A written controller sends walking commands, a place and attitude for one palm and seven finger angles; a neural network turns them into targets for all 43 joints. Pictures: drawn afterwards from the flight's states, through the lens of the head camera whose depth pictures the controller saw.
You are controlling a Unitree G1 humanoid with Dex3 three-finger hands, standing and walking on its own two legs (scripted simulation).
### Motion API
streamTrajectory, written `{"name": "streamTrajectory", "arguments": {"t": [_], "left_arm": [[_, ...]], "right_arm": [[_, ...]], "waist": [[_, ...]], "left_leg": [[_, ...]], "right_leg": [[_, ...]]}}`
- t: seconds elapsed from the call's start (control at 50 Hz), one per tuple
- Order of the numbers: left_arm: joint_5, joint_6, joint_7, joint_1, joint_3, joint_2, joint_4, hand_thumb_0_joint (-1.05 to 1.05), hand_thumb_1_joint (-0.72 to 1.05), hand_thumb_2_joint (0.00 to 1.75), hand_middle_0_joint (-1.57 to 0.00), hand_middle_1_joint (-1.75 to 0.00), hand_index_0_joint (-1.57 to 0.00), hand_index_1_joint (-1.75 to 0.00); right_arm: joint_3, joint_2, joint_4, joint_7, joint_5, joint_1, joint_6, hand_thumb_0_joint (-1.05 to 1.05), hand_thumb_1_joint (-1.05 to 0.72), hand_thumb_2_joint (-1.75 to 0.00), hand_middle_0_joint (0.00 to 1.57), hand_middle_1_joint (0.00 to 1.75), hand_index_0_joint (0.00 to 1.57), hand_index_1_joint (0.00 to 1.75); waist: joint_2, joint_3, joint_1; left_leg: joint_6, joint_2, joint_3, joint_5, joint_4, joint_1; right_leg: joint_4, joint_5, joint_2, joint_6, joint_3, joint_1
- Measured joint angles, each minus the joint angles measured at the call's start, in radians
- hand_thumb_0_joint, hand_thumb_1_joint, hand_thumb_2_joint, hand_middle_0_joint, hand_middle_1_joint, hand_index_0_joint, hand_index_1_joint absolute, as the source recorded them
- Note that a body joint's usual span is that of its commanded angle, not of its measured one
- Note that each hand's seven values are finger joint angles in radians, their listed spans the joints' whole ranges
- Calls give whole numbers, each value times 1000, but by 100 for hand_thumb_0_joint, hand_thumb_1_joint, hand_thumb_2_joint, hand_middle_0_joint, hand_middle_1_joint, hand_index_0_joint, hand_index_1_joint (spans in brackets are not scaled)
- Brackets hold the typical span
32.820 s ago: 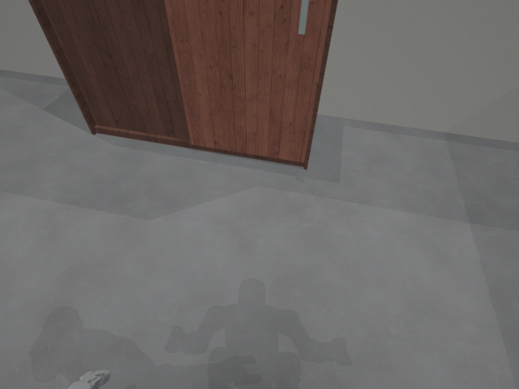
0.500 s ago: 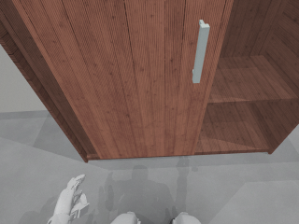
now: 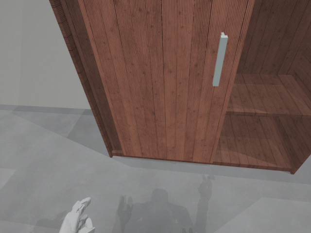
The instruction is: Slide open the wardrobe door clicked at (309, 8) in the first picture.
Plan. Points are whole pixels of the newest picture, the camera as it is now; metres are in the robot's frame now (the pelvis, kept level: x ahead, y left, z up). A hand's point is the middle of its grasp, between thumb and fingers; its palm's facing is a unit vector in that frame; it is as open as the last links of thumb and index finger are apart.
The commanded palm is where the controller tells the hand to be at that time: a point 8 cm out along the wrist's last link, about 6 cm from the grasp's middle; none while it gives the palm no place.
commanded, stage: stop stepping back and stand still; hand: right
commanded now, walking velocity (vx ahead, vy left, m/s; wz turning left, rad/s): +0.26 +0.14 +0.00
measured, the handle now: (218, 60) +0.78 -0.21 +0.10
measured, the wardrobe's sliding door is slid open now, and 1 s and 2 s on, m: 0.54 0.54 0.54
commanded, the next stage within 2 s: let the arm hang, fingers relaxed in 0.96 s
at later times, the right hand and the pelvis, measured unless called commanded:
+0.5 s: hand out of the picture +0.13 -0.31 +0.18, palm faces +0.43 +0.83 -0.35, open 7.4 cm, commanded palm +0.06 -0.34 +0.18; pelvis -0.09 -0.04 +0.00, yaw +2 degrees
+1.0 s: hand out of the picture +0.11 -0.33 +0.17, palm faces +0.45 +0.78 -0.43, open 7.4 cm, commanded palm +0.05 -0.36 +0.18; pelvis -0.10 -0.06 -0.01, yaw +1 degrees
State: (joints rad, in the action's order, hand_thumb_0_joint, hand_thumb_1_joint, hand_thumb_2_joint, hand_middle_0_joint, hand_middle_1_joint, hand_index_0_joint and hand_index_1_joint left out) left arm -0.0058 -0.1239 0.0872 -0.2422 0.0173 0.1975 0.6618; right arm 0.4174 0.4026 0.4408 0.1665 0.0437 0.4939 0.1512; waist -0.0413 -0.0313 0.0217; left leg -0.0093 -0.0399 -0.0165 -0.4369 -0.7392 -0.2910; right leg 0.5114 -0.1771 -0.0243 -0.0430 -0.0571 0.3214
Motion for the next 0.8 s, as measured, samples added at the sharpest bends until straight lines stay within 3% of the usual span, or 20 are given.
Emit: {"name": "streamTrajectory", "arguments": {"t": [0.04,0.1,0.12,0.14,0.18,0.22,0.28,0.34,0.36,0.4,0.46,0.56,0.6,0.62,0.64,0.68,0.76,0.8], "left_arm": [[-4,-6,-4,-18,-4,-3,-6,1,90,90,-21,-30,-21,-30],[-9,-1,-5,-41,-2,-5,-23,1,90,90,-21,-30,-21,-30],[-11,6,-7,-46,-3,-8,-39,1,90,90,-21,-30,-21,-30],[-12,10,-8,-37,-6,-1,-39,1,90,90,-21,-30,-21,-30],[-15,24,-12,-3,-12,14,-6,1,90,90,-21,-30,-21,-30],[-4,38,-13,-3,-21,15,23,1,90,90,-21,-30,-21,-30],[8,42,-3,-24,-20,13,38,1,90,90,-21,-30,-21,-30],[2,21,10,-42,-14,25,22,1,90,90,-21,-30,-21,-30],[-1,11,14,-40,-15,33,10,1,90,90,-21,-30,-21,-30],[-5,5,14,-16,-18,18,6,1,90,90,-21,-30,-21,-30],[-3,6,-12,-6,-11,-23,17,1,90,90,-21,-30,-20,-30],[0,14,-36,-31,19,-56,-3,1,90,90,-21,-30,-21,-30],[-2,21,-36,-40,25,-64,-32,1,90,90,-21,-30,-21,-30],[-1,24,-36,-28,25,-58,-35,1,90,90,-21,-30,-21,-30],[-2,25,-34,-10,25,-49,-27,1,90,90,-21,-30,-21,-30],[0,26,-35,15,20,-32,5,1,90,90,-21,-30,-21,-30],[6,33,-23,19,9,0,10,1,90,90,-21,-30,-21,-30],[7,30,-11,31,-1,7,4,1,90,90,-21,-30,-21,-30]], "right_arm": [[-11,-2,23,2,-3,27,-7,2,-89,-89,21,31,21,31],[-23,16,60,5,-6,57,-11,2,-90,-89,21,31,21,31],[-12,39,80,5,-10,63,-10,2,-90,-89,21,31,21,31],[-8,44,90,1,-13,51,-5,2,-89,-89,21,31,21,31],[4,36,87,-7,-9,25,17,2,-89,-89,21,31,21,31],[-1,20,51,-10,-7,0,27,2,-89,-89,21,31,21,31],[-11,-13,0,-4,-5,-15,19,1,-89,-89,21,31,21,31],[-23,-37,3,7,-5,-20,7,1,-89,-89,21,31,21,31],[-23,-40,14,9,-4,-25,9,2,-89,-89,21,31,21,31],[-9,-23,22,8,-6,-47,13,2,-89,-90,21,31,21,31],[11,13,26,-6,-12,-48,22,2,-89,-89,21,31,21,31],[10,25,77,-3,-4,32,17,2,-89,-89,21,31,21,31],[21,50,97,0,-5,51,9,2,-89,-89,21,31,21,31],[21,50,102,1,-4,42,6,2,-89,-89,21,31,21,31],[18,44,105,2,-1,25,4,2,-89,-89,21,31,21,31],[5,21,90,2,3,-6,10,2,-89,-89,21,31,21,31],[-13,-24,76,3,11,-18,-7,1,-89,-89,21,31,21,31],[-14,-30,70,4,9,-30,-8,1,-89,-89,21,31,21,31]], "waist": [[16,1,4],[24,-3,6],[-1,-9,2],[-5,-4,-15],[3,21,-37],[9,12,-35],[-6,-14,-34],[-7,-14,-27],[3,-7,-18],[-6,34,-11],[-13,48,4],[33,26,-4],[21,12,-13],[20,20,-29],[22,39,-42],[30,60,-51],[34,49,-42],[28,67,-36]], "left_leg": [[-13,-17,58,-25,-9,10],[-43,-33,129,-48,173,101],[-82,-21,92,-90,257,127],[-102,-16,71,-12,286,108],[-93,-11,64,200,258,67],[-67,-2,71,200,235,56],[-53,27,74,178,233,47],[-44,51,85,122,166,16],[-39,50,87,54,106,-14],[-27,40,58,-24,-100,-82],[-19,32,66,-1,-279,-137],[-26,15,154,-32,15,1],[-64,15,125,-58,192,78],[-72,19,113,52,221,65],[-70,25,111,175,219,54],[-44,32,113,217,192,51],[-9,44,115,155,137,38],[-2,45,100,95,77,22]], "right_leg": [[-56,-5,-12,-2,1,-20],[-53,-91,-15,11,1,-2],[28,-169,4,19,-12,50],[165,-209,5,31,-9,115],[413,-206,-4,51,10,197],[503,-202,-17,54,15,217],[427,-212,-40,46,-13,158],[183,-258,-52,21,-21,11],[122,-233,-54,8,-8,-8],[131,-70,-51,3,-17,1],[103,-36,-48,10,-15,-11],[25,-39,-73,25,-8,-19],[99,-154,-55,28,-15,38],[182,-198,-50,35,-12,80],[272,-212,-46,43,-5,112],[359,-226,-42,49,4,133],[174,-206,-43,38,-6,31],[157,-69,-35,17,-9,29]]}}
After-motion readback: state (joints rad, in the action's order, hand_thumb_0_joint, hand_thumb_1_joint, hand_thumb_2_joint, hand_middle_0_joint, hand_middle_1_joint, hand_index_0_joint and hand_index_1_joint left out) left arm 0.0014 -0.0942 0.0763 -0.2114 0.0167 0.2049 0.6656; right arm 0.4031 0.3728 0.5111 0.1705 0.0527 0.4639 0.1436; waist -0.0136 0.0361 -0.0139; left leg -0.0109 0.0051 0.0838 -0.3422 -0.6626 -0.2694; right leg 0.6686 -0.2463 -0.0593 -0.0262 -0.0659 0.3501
